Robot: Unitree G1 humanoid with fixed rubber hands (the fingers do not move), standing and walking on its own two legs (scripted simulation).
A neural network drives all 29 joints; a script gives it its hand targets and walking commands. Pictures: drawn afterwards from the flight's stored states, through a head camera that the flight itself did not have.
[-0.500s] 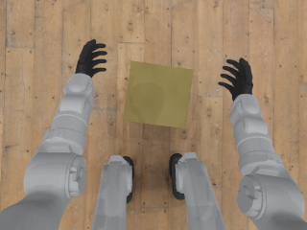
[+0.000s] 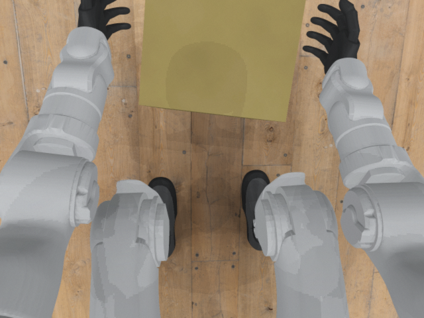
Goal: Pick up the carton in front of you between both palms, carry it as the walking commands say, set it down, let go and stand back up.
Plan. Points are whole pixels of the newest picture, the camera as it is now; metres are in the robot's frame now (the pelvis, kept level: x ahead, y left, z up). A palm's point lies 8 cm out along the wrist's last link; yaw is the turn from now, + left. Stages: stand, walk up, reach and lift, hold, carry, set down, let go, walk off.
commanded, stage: reach and lift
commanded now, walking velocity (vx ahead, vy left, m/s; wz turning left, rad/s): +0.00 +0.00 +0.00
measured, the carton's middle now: (216, 58) +0.51 -0.01 -0.26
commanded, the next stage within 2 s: none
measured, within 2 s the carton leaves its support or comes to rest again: leaves its support in 0.84 s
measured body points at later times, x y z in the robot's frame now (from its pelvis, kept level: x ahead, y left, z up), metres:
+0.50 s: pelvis +0.01 +0.00 -0.01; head +0.37 +0.01 +0.25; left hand +0.55 +0.15 -0.20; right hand +0.51 -0.19 -0.20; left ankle +0.12 +0.12 -0.35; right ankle +0.13 -0.12 -0.35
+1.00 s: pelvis +0.01 +0.00 -0.02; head +0.33 +0.02 +0.29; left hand +0.55 +0.14 -0.15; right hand +0.52 -0.17 -0.15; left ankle +0.12 +0.12 -0.35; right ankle +0.13 -0.13 -0.35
